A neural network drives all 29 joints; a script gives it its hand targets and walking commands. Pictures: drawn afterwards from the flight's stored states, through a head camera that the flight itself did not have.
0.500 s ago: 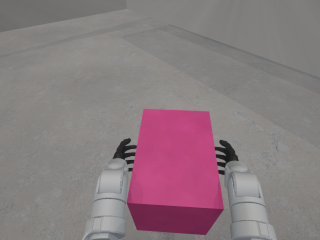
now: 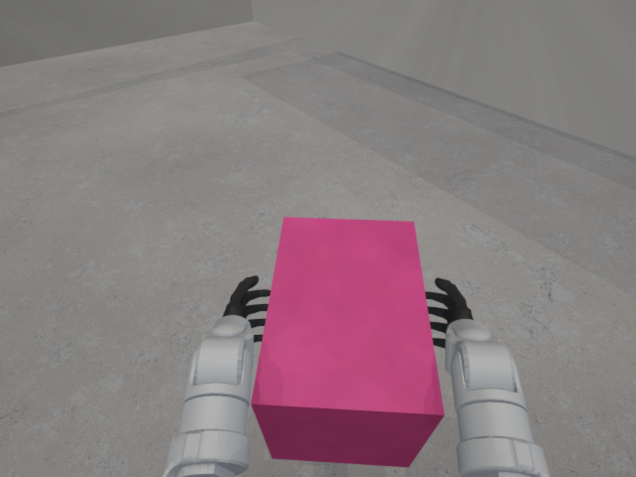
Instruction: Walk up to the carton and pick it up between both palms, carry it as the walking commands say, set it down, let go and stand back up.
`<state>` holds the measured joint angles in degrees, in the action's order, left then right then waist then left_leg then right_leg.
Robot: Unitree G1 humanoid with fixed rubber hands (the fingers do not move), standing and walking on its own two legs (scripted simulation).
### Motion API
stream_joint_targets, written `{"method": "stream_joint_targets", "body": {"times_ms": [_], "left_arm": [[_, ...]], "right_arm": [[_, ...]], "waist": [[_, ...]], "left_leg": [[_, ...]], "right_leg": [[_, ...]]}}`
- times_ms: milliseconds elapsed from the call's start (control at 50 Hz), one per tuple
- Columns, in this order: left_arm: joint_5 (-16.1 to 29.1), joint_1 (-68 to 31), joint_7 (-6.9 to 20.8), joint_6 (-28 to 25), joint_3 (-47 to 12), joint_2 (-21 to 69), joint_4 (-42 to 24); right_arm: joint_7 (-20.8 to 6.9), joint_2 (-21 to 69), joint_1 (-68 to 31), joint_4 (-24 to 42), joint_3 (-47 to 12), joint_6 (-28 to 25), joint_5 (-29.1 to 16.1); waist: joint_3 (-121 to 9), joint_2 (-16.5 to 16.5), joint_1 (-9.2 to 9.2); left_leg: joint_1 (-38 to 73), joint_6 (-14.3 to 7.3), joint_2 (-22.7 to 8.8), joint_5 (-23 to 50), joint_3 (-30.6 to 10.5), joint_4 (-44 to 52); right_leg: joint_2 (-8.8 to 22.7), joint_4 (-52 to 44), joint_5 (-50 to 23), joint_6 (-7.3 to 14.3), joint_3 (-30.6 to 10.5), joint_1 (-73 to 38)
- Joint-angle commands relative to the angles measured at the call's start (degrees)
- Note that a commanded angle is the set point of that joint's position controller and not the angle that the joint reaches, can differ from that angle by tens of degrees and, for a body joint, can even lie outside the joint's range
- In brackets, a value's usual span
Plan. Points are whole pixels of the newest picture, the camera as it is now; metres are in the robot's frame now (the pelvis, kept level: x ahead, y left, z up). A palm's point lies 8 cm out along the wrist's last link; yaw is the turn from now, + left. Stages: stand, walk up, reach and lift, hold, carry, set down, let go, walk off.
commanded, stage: hold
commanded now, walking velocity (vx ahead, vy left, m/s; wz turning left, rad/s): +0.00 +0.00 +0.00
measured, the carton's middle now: (344, 338) +0.33 +0.00 -0.02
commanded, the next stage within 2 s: carry in 0.36 s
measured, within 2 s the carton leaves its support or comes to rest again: neither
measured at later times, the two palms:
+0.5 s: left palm (236, 317) +0.30 +0.15 +0.06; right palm (451, 315) +0.31 -0.14 +0.06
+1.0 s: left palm (159, 250) +0.41 +0.28 +0.08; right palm (336, 212) +0.51 +0.01 +0.07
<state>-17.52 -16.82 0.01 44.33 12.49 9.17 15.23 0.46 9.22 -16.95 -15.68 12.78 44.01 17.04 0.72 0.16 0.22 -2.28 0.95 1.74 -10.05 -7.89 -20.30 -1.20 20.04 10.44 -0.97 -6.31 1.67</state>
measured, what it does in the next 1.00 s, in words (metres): walks ahead, turning left: left foot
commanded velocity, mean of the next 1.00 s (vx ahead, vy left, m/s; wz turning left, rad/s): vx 0.34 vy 0.00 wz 0.41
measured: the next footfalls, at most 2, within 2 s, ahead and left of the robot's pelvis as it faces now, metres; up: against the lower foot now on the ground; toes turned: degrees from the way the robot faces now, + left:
left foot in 1.00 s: +0.35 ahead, +0.16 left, +0.00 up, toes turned +28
right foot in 1.52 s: +0.72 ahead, +0.19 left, +0.00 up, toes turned +27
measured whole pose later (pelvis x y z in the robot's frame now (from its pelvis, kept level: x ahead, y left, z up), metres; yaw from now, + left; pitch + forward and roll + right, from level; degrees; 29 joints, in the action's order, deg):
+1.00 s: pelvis +0.23 +0.06 -0.03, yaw +18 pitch +5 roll +2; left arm -1.6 -3.5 -9.6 68.3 2.2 7.3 -28.1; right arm 9.0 7.3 -4.2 27.6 3.5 68.5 2.0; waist -6.8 1.7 -3.0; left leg -28.8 -3.6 1.4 -13.4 15.1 -31.5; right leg 9.5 26.7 28.3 -5.3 15.3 -1.2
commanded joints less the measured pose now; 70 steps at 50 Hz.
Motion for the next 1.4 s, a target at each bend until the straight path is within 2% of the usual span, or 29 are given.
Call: {"method": "stream_joint_targets", "body": {"times_ms": [0,320,340,400,440,500,560,580,600,620,640,680,720,740,760,780,800,840,880,920,960,980,1000,1020,1040,1100,1160,1280,1380], "left_arm": [[16.18,-27.38,14.8,-2.41,-29.27,53.82,-1.94],[16.7,-24.7,14.28,-2.21,-30.54,53.42,-4.24],[17.01,-27.9,14.26,-2.56,-31.46,52.9,-3.18],[19.08,-29.68,13.88,-2.38,-32.25,53.95,-6.06],[21.93,-32.61,12.71,-1.71,-36.37,55.96,-10.47],[21.4,-28.46,10.15,1.28,-38.07,56.42,-12.11],[22.09,-24.85,7.74,4.94,-39.07,55.83,-17.84],[23.45,-24.95,7.15,6.39,-40.48,55.02,-20.89],[24.59,-25.04,6.53,8.08,-42.04,54.52,-24.2],[25.58,-23.7,5.8,9.87,-42.88,53.43,-26.71],[26.9,-22.68,5.18,11.54,-43.71,52.72,-29.17],[28.83,-19.87,3.98,14.44,-44.52,52.44,-32.23],[29.43,-15.53,2.1,17.08,-44.51,52.32,-34.04],[29.02,-12.84,0.96,17.93,-43.95,51.63,-35.14],[28.36,-11.37,-0.28,18.57,-42.97,50.53,-36.16],[28.02,-9.33,-1.19,19.33,-42.41,50.3,-36.98],[28.64,-9.61,-1.99,20.13,-42.28,49.48,-39.91],[29.38,-10.77,-3.27,21.44,-42.04,46.52,-44.71],[29.99,-10.46,-3.99,22.42,-42.21,44.36,-46.64],[31.1,-8.79,-4.02,22.87,-42.41,43.12,-47.97],[31.88,-7.58,-4.05,23.33,-42.64,41.92,-48.83],[31.76,-8.44,-3.95,23.59,-42.82,40.73,-49.92],[31.52,-10.06,-3.79,23.94,-42.86,39.58,-50.7],[31.91,-8.26,-3.65,24.6,-42.92,40.05,-51.02],[32.09,-6.27,-3.49,24.7,-42.31,40.63,-50.13],[31.21,-6.33,-2.43,23.33,-43.16,46.46,-47.05],[29.41,-3.93,-2.59,21.05,-43.15,49.77,-46.4],[28.35,-1.95,-4.62,20.91,-45.21,47.61,-49.59],[28.98,-3.36,-4.87,21.94,-46.52,45.23,-51.48]], "right_arm": [[-14.94,55.68,-26.18,1.52,-29.36,-2.16,-15.99],[-14.65,54.9,-23.77,3.97,-31.03,-2.15,-16.6],[-14.77,53.46,-28.3,3.6,-31.77,-2.18,-16.22],[-14.72,55.19,-29.89,5.61,-33.97,-1.6,-18.32],[-14.0,55.98,-31.03,9.96,-36.45,-0.87,-20.5],[-12.81,55.13,-29.47,13.77,-39.0,2.26,-22.64],[-11.44,54.78,-29.74,19.45,-41.66,6.37,-26.48],[-10.33,54.0,-27.68,20.0,-41.0,7.78,-26.38],[-9.04,52.95,-24.73,20.81,-40.63,9.38,-26.33],[-7.74,52.3,-21.2,22.0,-40.58,10.96,-26.69],[-6.51,52.2,-19.6,25.04,-41.43,12.35,-27.46],[-4.45,51.66,-16.92,30.58,-42.41,14.98,-28.36],[-2.46,49.84,-12.87,34.19,-41.91,17.56,-28.58],[-1.94,49.55,-14.46,37.45,-42.92,18.75,-29.38],[-1.66,49.31,-16.12,40.84,-43.88,20.01,-30.68],[-1.26,47.25,-17.11,43.39,-43.85,20.77,-31.48],[-0.41,46.94,-17.38,45.38,-44.01,21.64,-32.44],[1.05,45.4,-14.06,45.61,-43.23,23.33,-32.0],[2.55,43.92,-9.01,44.89,-42.15,24.12,-30.3],[3.81,43.35,-6.33,46.23,-41.65,24.2,-29.11],[4.71,42.46,-4.5,47.19,-41.21,24.38,-28.3],[5.02,41.99,-3.22,47.1,-41.0,24.54,-28.33],[5.27,41.03,-3.58,47.71,-40.59,24.77,-28.18],[5.51,39.99,-2.98,46.16,-39.15,25.03,-27.69],[5.3,41.68,-2.48,47.02,-39.97,25.17,-28.63],[3.56,47.41,-7.83,49.42,-43.38,23.64,-30.77],[1.58,48.72,-7.26,50.43,-45.09,22.36,-32.14],[-0.03,43.32,-1.75,50.9,-43.85,22.7,-31.85],[0.5,40.44,-0.15,51.78,-43.51,23.3,-30.74]], "waist": [[-10.99,-0.32,0.06],[-11.74,-0.36,-0.01],[-11.36,-0.16,-0.61],[-11.81,-1.6,-1.33],[-14.69,0.37,-1.48],[-17.86,8.64,-1.32],[-17.44,6.04,-0.58],[-16.37,0.02,-0.06],[-16.54,-9.49,0.79],[-16.4,-13.4,1.08],[-15.15,-12.65,1.25],[-17.22,-8.35,1.12],[-20.44,-4.88,-0.53],[-20.16,2.52,-1.77],[-19.66,15.88,-2.13],[-16.89,15.94,-3.05],[-14.91,10.56,-3.17],[-12.73,6.18,-3.24],[-11.84,8.49,-2.82],[-14.45,10.52,-2.35],[-19.91,11.84,-0.84],[-23.48,9.25,1.06],[-24.31,3.38,3.37],[-22.8,-11.13,1.8],[-24.73,-7.8,1.41],[-19.79,3.8,0.8],[-17.5,-0.92,0.39],[-14.12,-6.98,0.99],[-11.23,-8.73,1.83]], "left_leg": [[0.94,-0.39,3.89,3.65,4.08,3.8],[2.1,-0.18,3.91,7.5,3.92,3.69],[-7.96,-1.17,-7.31,-8.21,-1.08,-0.28],[-15.59,-3.83,-6.63,-29.77,-3.88,1.28],[-19.92,-3.17,-4.74,-23.13,0.17,-4.86],[-21.95,-1.22,-0.53,-12.1,11.47,-18.79],[-10.06,-3.15,-1.35,-13.83,11.91,-5.74],[-8.7,-4.37,-3.48,-16.22,6.08,-0.86],[-5.82,-7.05,-11.95,-18.07,-7.42,3.41],[-1.87,-10.14,-17.29,-13.94,-17.06,5.51],[1.59,-13.12,-18.18,-6.06,-18.97,5.03],[3.01,-12.91,-15.08,6.81,-12.2,0.32],[-11.01,-9.07,-10.42,3.98,-1.67,-6.94],[-24.97,-5.77,-6.17,-3.12,5.62,-15.84],[-41.09,-2.83,-0.31,-13.27,12.8,-27.2],[-48.78,-2.0,-3.26,-23.04,15.59,-32.35],[-52.07,-1.92,-4.34,-24.09,15.44,-34.44],[-52.86,-2.03,-5.21,-20.67,16.52,-30.21],[-45.51,-2.13,-4.27,-11.95,19.28,-21.43],[-30.29,-3.4,-0.01,-3.92,24.26,-12.2],[-12.02,-5.21,3.92,2.68,26.97,-8.36],[0.25,-7.28,4.34,1.78,23.06,-8.14],[10.79,-10.61,-3.8,-5.01,8.24,-4.47],[16.55,-17.18,-21.32,-3.41,-24.69,5.49],[16.17,-19.44,-23.2,-3.79,-29.69,6.6],[4.83,-14.74,-18.33,8.53,-14.34,4.47],[-2.46,-11.49,-14.62,12.97,-5.45,6.94],[3.26,-7.44,-9.37,23.21,-0.46,7.39],[5.3,-7.8,-9.64,32.86,-0.73,5.93]], "right_leg": [[-3.96,-3.38,-4.56,0.5,3.81,-1.17],[-4.11,-3.18,-7.64,0.42,3.51,-1.45],[6.65,1.39,7.03,0.81,2.53,7.78],[5.21,2.19,25.9,2.29,2.91,10.53],[7.63,0.98,22.76,3.25,0.85,6.85],[18.28,-8.77,28.28,7.45,-7.41,6.11],[15.04,-2.34,25.23,4.94,2.43,13.8],[11.01,5.06,22.52,2.32,8.64,15.69],[7.11,15.7,18.16,-1.03,13.5,20.95],[3.63,20.81,17.33,-2.64,15.3,27.21],[2.6,17.82,20.93,-2.34,13.28,32.21],[2.56,10.38,18.19,-1.6,12.25,28.15],[3.86,-0.45,7.61,-0.68,12.78,5.48],[10.61,-5.9,11.63,1.44,5.05,-7.62],[23.42,-4.99,0.42,6.32,-11.46,-18.68],[29.12,-4.51,-11.51,9.8,-13.17,-21.31],[28.35,-2.16,-21.14,10.12,-10.18,-22.69],[25.19,-2.94,-23.13,8.07,-2.0,-21.75],[21.38,-3.1,-25.84,5.17,7.79,-17.21],[18.06,1.98,-40.88,1.34,18.41,-11.11],[17.24,13.4,-46.08,-0.98,22.87,-3.73],[15.39,23.61,-40.17,-2.13,23.07,4.47],[12.37,37.24,-22.54,-3.14,21.99,19.0],[3.04,53.18,17.46,-4.68,18.48,37.23],[4.32,60.46,18.71,-3.45,7.11,41.93],[10.39,52.38,12.39,-3.46,3.89,39.95],[9.05,39.83,9.14,-4.12,8.66,33.9],[6.34,25.71,-2.73,-4.81,13.94,38.73],[4.13,16.85,-6.59,-3.73,15.74,36.86]]}}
